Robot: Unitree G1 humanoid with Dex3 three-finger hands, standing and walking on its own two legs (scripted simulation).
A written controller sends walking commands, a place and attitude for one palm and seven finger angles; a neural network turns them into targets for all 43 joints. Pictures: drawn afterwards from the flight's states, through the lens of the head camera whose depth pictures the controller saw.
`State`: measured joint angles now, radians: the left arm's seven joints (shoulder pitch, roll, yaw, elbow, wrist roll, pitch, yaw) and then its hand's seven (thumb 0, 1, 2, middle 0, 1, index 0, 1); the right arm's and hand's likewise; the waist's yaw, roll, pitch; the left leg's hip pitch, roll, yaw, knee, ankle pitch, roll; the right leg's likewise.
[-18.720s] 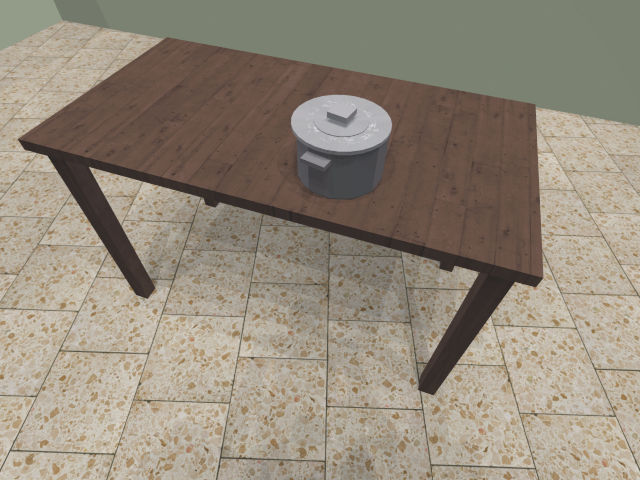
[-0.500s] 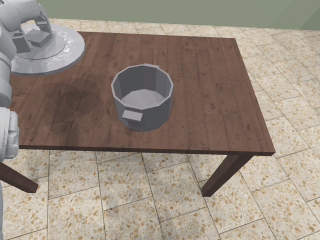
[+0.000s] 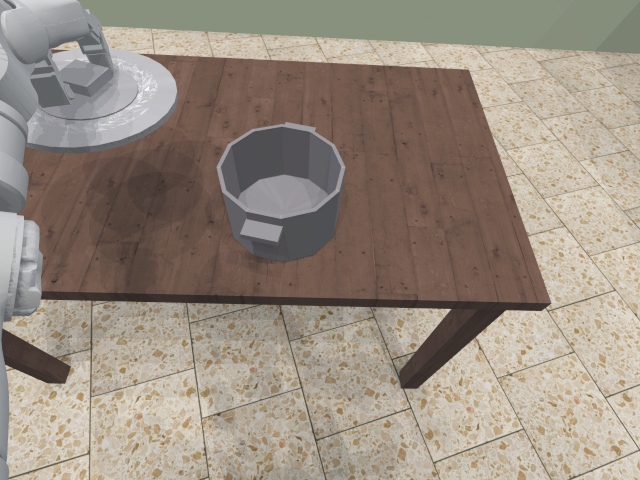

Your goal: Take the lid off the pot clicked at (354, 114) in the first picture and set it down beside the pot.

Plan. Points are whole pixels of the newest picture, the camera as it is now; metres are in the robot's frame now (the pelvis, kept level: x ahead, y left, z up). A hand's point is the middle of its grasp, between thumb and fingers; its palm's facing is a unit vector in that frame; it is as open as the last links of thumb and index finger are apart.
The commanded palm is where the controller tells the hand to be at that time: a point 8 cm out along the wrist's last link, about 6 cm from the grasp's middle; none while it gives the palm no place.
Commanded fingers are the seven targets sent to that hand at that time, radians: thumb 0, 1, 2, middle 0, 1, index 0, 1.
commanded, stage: lower the lid onto the table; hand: left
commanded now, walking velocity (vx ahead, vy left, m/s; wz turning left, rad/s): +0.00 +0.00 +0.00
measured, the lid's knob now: (82, 77) +0.54 +0.25 +0.18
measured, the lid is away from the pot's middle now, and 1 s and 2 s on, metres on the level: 0.22 0.23 0.24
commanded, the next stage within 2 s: none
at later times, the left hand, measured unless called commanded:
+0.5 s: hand (69, 111) +0.51 +0.26 +0.16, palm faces -0.40 -0.05 -0.91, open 7.7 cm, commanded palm +0.53 +0.26 +0.23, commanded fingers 0.00 0.70 0.99 -0.97 -1.19 -0.69 -1.04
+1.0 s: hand (76, 136) +0.50 +0.27 +0.13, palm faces -0.44 -0.07 -0.89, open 7.7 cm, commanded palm +0.53 +0.26 +0.20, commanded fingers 0.00 0.70 0.99 -0.97 -1.19 -0.69 -1.04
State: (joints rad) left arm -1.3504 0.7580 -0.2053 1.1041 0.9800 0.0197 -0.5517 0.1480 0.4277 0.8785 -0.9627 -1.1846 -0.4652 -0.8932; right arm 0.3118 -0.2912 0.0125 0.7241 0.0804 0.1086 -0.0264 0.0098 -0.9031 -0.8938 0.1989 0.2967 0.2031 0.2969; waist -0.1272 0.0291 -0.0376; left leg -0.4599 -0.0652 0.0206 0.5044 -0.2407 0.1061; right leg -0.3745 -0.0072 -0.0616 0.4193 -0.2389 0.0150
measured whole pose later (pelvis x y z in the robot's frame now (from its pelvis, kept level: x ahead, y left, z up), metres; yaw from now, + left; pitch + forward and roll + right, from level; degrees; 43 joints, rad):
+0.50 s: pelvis +0.01 -0.01 +0.00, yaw +0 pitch +13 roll -3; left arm -1.26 0.79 -0.17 1.10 0.98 -0.05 -0.52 0.15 0.43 0.88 -0.96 -1.18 -0.46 -0.89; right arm 0.33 -0.30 0.00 0.72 0.08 0.12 -0.04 0.01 -0.90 -0.89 0.20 0.30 0.20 0.30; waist -0.13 0.02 -0.04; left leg -0.49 -0.05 0.02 0.53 -0.26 0.10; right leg -0.40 0.01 -0.06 0.43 -0.25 0.01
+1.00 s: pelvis +0.00 +0.00 +0.00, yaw -1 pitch +14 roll -3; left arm -1.21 0.80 -0.14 1.14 0.97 -0.10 -0.48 0.15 0.43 0.88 -0.96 -1.18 -0.46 -0.89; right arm 0.34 -0.28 0.01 0.72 0.08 0.13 -0.05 0.01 -0.90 -0.89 0.20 0.30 0.20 0.30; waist -0.13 0.02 -0.05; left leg -0.53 -0.05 0.03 0.57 -0.28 0.11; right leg -0.44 0.01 -0.05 0.46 -0.26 0.02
